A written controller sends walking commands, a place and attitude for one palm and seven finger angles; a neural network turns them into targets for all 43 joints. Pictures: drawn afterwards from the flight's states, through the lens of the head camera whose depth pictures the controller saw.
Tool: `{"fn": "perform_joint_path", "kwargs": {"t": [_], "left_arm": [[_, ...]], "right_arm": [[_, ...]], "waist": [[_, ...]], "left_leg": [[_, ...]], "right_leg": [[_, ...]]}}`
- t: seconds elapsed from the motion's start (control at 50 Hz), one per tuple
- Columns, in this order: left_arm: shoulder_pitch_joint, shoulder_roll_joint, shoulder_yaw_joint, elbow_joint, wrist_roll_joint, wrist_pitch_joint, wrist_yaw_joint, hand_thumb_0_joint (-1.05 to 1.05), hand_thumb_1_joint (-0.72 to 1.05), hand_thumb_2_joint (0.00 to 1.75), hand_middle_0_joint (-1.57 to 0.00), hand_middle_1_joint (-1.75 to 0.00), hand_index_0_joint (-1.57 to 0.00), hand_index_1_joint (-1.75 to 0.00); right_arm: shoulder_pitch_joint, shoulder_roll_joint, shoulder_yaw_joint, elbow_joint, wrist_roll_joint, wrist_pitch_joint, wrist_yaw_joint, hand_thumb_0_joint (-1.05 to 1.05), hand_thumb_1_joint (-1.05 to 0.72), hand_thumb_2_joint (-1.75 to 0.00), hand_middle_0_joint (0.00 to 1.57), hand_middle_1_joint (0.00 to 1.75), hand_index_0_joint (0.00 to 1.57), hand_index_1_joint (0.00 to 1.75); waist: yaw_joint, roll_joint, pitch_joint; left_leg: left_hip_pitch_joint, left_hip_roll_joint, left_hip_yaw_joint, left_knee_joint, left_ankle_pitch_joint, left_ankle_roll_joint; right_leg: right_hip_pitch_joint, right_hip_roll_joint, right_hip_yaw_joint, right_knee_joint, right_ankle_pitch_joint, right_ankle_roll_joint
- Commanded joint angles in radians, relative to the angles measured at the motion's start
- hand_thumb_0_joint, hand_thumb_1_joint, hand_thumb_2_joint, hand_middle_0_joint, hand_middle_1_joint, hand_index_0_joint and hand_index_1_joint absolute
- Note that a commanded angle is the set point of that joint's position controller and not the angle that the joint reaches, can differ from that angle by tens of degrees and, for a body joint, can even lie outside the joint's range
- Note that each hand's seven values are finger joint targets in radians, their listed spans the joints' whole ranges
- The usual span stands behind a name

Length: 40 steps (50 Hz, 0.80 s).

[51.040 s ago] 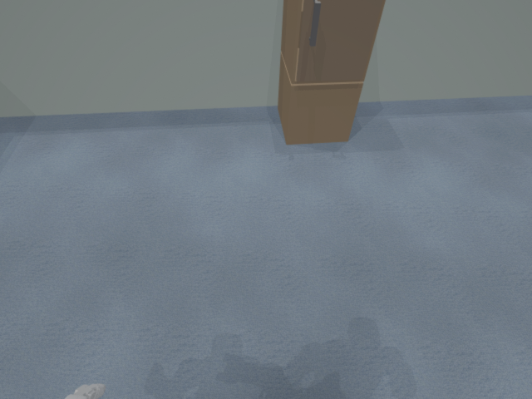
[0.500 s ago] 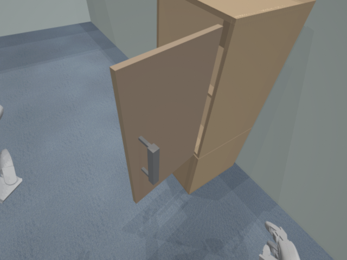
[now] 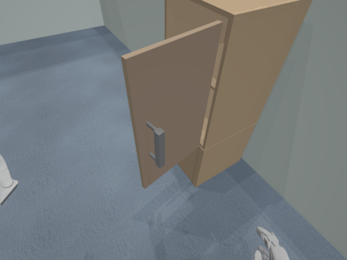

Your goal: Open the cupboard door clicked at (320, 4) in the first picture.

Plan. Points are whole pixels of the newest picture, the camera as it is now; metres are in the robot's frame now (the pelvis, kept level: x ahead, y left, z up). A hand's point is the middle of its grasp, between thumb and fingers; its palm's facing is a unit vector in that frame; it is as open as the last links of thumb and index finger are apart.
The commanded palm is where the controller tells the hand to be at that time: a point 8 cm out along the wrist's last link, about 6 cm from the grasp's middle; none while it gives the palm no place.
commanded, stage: step back with the hand held close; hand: left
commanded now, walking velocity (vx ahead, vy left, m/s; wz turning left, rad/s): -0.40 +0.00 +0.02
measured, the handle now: (155, 145) +0.47 +0.10 -0.06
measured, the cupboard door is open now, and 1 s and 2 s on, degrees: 100 100 100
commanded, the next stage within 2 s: stop stepping back and stand still in 0.32 s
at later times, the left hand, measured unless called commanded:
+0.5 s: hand out of the picture +0.06 +0.25 +0.16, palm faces +0.36 -0.74 -0.58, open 7.4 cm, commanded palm +0.00 +0.29 +0.18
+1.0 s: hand out of the picture -0.01 +0.23 +0.17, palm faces +0.43 -0.78 -0.46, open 7.4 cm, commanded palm -0.06 +0.27 +0.18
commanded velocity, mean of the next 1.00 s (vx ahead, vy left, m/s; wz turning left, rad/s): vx -0.04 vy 0.00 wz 0.03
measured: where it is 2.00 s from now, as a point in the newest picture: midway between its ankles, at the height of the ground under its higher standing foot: outside the picture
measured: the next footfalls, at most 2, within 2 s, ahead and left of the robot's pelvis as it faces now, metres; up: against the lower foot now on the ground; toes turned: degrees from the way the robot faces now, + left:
right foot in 0.04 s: -0.01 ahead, -0.10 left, +0.00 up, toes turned -1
left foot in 0.30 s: -0.13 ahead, +0.11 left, +0.00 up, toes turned +3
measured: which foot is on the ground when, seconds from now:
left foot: down 0.00-0.08, up 0.10-0.28, down 0.30-1.00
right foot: up 0.00-0.02, down 0.04-0.40, up 0.42-0.50, down 0.52-1.00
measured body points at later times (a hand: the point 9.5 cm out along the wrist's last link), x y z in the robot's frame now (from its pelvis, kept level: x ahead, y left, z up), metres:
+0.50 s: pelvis -0.14 -0.01 +0.00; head -0.11 +0.01 +0.45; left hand +0.04 +0.29 +0.19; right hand +0.02 -0.26 -0.08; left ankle -0.07 +0.10 -0.74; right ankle -0.15 -0.11 -0.73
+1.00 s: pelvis -0.21 -0.03 +0.00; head -0.23 -0.02 +0.45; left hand -0.04 +0.27 +0.19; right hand -0.06 -0.26 -0.08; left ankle -0.16 +0.09 -0.71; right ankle -0.19 -0.11 -0.74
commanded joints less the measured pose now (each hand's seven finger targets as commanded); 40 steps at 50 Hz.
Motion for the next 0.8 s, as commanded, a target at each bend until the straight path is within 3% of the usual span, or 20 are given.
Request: {"fn": "perform_joint_path", "kwargs": {"t": [0.0, 0.06, 0.08, 0.12, 0.16, 0.22, 0.24, 0.28, 0.3, 0.32, 0.34, 0.4, 0.44, 0.48, 0.52, 0.56, 0.66, 0.7, 0.74, 0.78], "left_arm": [[-0.159, 0.187, 0.047, -0.212, -0.007, -0.059, -0.02, 0.0, 0.9, 0.9, -0.2, -0.3, -0.2, -0.3], [-0.087, 0.237, 0.098, -0.192, -0.024, -0.053, -0.02, 0.0, 0.9, 0.9, -0.2, -0.3, -0.2, -0.3], [-0.061, 0.261, 0.118, -0.21, -0.024, -0.053, -0.019, 0.0, 0.9, 0.9, -0.2, -0.3, -0.2, -0.3], [0.007, 0.284, 0.163, -0.232, -0.019, -0.054, -0.02, 0.0, 0.9, 0.9, -0.2, -0.3, -0.2, -0.3], [0.042, 0.263, 0.158, -0.229, -0.018, -0.053, -0.017, 0.0, 0.9, 0.9, -0.2, -0.3, -0.2, -0.3], [0.039, 0.27, 0.162, -0.25, -0.02, -0.055, -0.009, 0.0, 0.9, 0.9, -0.2, -0.3, -0.2, -0.3], [0.045, 0.261, 0.147, -0.252, -0.025, -0.058, -0.011, 0.0, 0.9, 0.9, -0.2, -0.3, -0.2, -0.3], [0.053, 0.281, 0.166, -0.27, -0.026, -0.073, -0.021, 0.0, 0.9, 0.9, -0.2, -0.3, -0.2, -0.3], [0.073, 0.292, 0.176, -0.276, -0.033, -0.086, -0.03, 0.0, 0.9, 0.9, -0.2, -0.3, -0.2, -0.3], [0.1, 0.295, 0.204, -0.247, -0.032, -0.082, -0.028, 0.0, 0.9, 0.9, -0.2, -0.3, -0.2, -0.3], [0.103, 0.282, 0.196, -0.279, -0.032, -0.083, -0.039, 0.0, 0.9, 0.9, -0.2, -0.3, -0.2, -0.3], [0.062, 0.244, 0.168, -0.308, -0.012, -0.095, -0.044, 0.0, 0.9, 0.9, -0.2, -0.3, -0.2, -0.3], [0.072, 0.238, 0.173, -0.285, -0.018, -0.093, -0.034, 0.0, 0.9, 0.9, -0.2, -0.3, -0.2, -0.3], [0.065, 0.207, 0.129, -0.227, -0.019, -0.08, -0.029, 0.0, 0.9, 0.9, -0.2, -0.3, -0.2, -0.3], [-0.058, 0.232, 0.122, -0.228, -0.024, -0.086, -0.026, 0.0, 0.9, 0.9, -0.2, -0.3, -0.2, -0.3], [-0.126, 0.221, 0.084, -0.25, -0.02, -0.074, -0.018, 0.0, 0.9, 0.9, -0.2, -0.3, -0.2, -0.3], [-0.087, 0.206, 0.084, -0.212, -0.02, -0.05, -0.02, 0.0, 0.9, 0.9, -0.2, -0.3, -0.2, -0.3], [-0.066, 0.213, 0.098, -0.223, -0.02, -0.059, -0.021, 0.0, 0.9, 0.9, -0.2, -0.3, -0.2, -0.3], [-0.085, 0.205, 0.093, -0.234, -0.005, -0.056, -0.021, 0.0, 0.9, 0.9, -0.2, -0.3, -0.2, -0.3], [-0.071, 0.197, 0.088, -0.198, -0.003, -0.047, -0.019, 0.0, 0.9, 0.9, -0.2, -0.3, -0.2, -0.3]], "right_arm": [[-0.147, -0.183, -0.053, -0.138, 0.013, -0.048, -0.004, 0.0, -0.9, -0.9, 0.2, 0.3, 0.2, 0.3], [-0.145, -0.138, -0.062, -0.164, 0.037, -0.015, 0.005, 0.0, -0.9, -0.9, 0.2, 0.3, 0.2, 0.3], [-0.163, -0.14, -0.062, -0.179, 0.048, -0.005, 0.007, 0.0, -0.9, -0.9, 0.2, 0.3, 0.2, 0.3], [-0.171, -0.11, -0.046, -0.191, 0.041, 0.014, 0.011, 0.0, -0.9, -0.9, 0.2, 0.3, 0.2, 0.3], [-0.171, -0.097, -0.027, -0.194, 0.035, 0.039, 0.003, 0.0, -0.9, -0.9, 0.2, 0.3, 0.2, 0.3], [-0.148, -0.117, -0.031, -0.175, 0.028, 0.05, -0.02, 0.0, -0.9, -0.9, 0.2, 0.3, 0.2, 0.3], [-0.151, -0.126, -0.04, -0.169, 0.034, 0.047, -0.028, 0.0, -0.9, -0.9, 0.2, 0.3, 0.2, 0.3], [-0.133, -0.172, -0.071, -0.188, 0.042, 0.043, -0.03, 0.0, -0.9, -0.9, 0.2, 0.3, 0.2, 0.3], [-0.12, -0.185, -0.079, -0.194, 0.055, 0.034, -0.024, 0.0, -0.9, -0.9, 0.2, 0.3, 0.2, 0.3], [-0.129, -0.176, -0.088, -0.196, 0.042, 0.03, -0.025, 0.0, -0.9, -0.9, 0.2, 0.3, 0.2, 0.3], [-0.144, -0.182, -0.081, -0.196, 0.025, 0.021, -0.023, 0.0, -0.9, -0.9, 0.2, 0.3, 0.2, 0.3], [-0.134, -0.186, -0.08, -0.188, 0.011, -0.02, -0.018, 0.0, -0.9, -0.9, 0.2, 0.3, 0.2, 0.3], [-0.105, -0.183, -0.074, -0.18, 0.024, -0.048, -0.019, 0.0, -0.9, -0.9, 0.2, 0.3, 0.2, 0.3], [-0.114, -0.184, -0.057, -0.172, 0.028, -0.054, -0.022, 0.0, -0.9, -0.9, 0.2, 0.3, 0.2, 0.3], [-0.125, -0.171, -0.052, -0.15, 0.009, -0.047, -0.022, 0.0, -0.9, -0.9, 0.2, 0.3, 0.2, 0.3], [-0.102, -0.156, -0.057, -0.123, 0.024, -0.054, -0.024, 0.0, -0.9, -0.9, 0.2, 0.3, 0.2, 0.3], [-0.125, -0.152, -0.029, -0.138, 0.023, -0.053, -0.035, 0.0, -0.9, -0.9, 0.2, 0.3, 0.2, 0.3], [-0.128, -0.146, -0.016, -0.135, 0.013, -0.05, -0.038, 0.0, -0.9, -0.9, 0.2, 0.3, 0.2, 0.3], [-0.13, -0.151, -0.017, -0.143, 0.014, -0.056, -0.043, 0.0, -0.9, -0.9, 0.2, 0.3, 0.2, 0.3], [-0.121, -0.138, -0.021, -0.149, 0.01, -0.058, -0.041, 0.0, -0.9, -0.9, 0.2, 0.3, 0.2, 0.3]], "waist": [[-0.025, 0.075, -0.078], [-0.027, -0.179, -0.181], [-0.012, -0.22, -0.165], [-0.007, -0.184, -0.151], [-0.023, -0.089, -0.141], [-0.038, -0.03, -0.144], [-0.044, 0.002, -0.136], [-0.023, 0.104, -0.186], [-0.012, 0.097, -0.206], [-0.025, 0.127, -0.212], [-0.019, 0.227, -0.21], [-0.01, 0.207, -0.1], [-0.014, 0.107, -0.087], [-0.034, 0.059, -0.018], [-0.053, -0.035, 0.015], [-0.048, -0.1, -0.095], [-0.04, 0.033, 0.023], [-0.042, 0.17, 0.03], [-0.037, 0.253, 0.039], [-0.034, 0.195, 0.032]], "left_leg": [[0.125, 0.181, -0.138, -0.11, 0.169, 0.019], [0.118, 0.021, 0.01, 0.122, -0.009, -0.038], [0.005, -0.022, -0.01, 0.259, -0.181, -0.038], [-0.162, -0.013, -0.088, 0.399, -0.297, -0.045], [-0.149, 0.005, -0.068, 0.312, -0.275, -0.056], [-0.04, -0.009, -0.042, 0.067, -0.126, -0.046], [-0.001, 0.002, -0.05, -0.032, -0.019, -0.04], [0.062, 0.123, -0.174, -0.118, 0.309, 0.011], [0.071, 0.147, -0.169, -0.126, 0.284, 0.026], [0.037, 0.145, -0.19, -0.098, 0.339, 0.036], [-0.017, 0.165, -0.212, -0.152, 0.327, 0.044], [-0.251, 0.276, -0.275, -0.263, 0.048, 0.123], [-0.168, 0.226, -0.234, -0.216, -0.159, 0.1], [-0.12, 0.129, -0.18, -0.152, -0.33, 0.033], [0.055, 0.013, -0.081, 0.03, -0.224, -0.036], [0.163, -0.012, -0.075, 0.2, -0.091, -0.036], [0.131, 0.043, -0.122, -0.043, -0.162, -0.012], [0.06, 0.096, -0.235, -0.202, -0.421, 0.003], [-0.08, 0.171, -0.359, -0.381, -0.665, 0.032], [-0.1, 0.193, -0.337, -0.379, -0.585, 0.05]], "right_leg": [[0.031, -0.054, 0.057, -0.223, 0.331, -0.013], [0.011, -0.244, 0.23, -0.272, 0.691, -0.041], [0.027, -0.301, 0.275, -0.295, 0.76, -0.063], [0.11, -0.358, 0.269, -0.241, 0.868, -0.155], [0.123, -0.326, 0.22, -0.2, 0.931, -0.165], [0.117, -0.243, 0.161, -0.183, 0.888, -0.097], [0.126, -0.212, 0.129, -0.163, 0.842, -0.066], [0.112, -0.088, 0.082, -0.125, 0.554, 0.02], [0.122, -0.062, 0.088, -0.125, 0.411, 0.042], [0.13, -0.041, 0.064, -0.086, 0.474, 0.024], [0.15, -0.031, 0.047, 0.001, 0.396, 0.014], [0.185, 0.01, 0.053, 0.207, 0.02, 0.014], [0.143, -0.007, 0.043, 0.059, -0.005, 0.01], [0.074, -0.031, 0.068, -0.204, 0.028, -0.006], [-0.162, -0.161, 0.232, -0.386, -0.123, -0.085], [-0.155, -0.224, 0.302, -0.376, -0.002, -0.109], [-0.154, -0.124, 0.176, -0.304, -0.095, -0.06], [-0.135, -0.052, 0.099, -0.205, -0.175, -0.036], [-0.016, 0.019, -0.002, -0.012, -0.092, -0.013], [0.052, 0.009, -0.033, 0.006, -0.04, -0.014]]}}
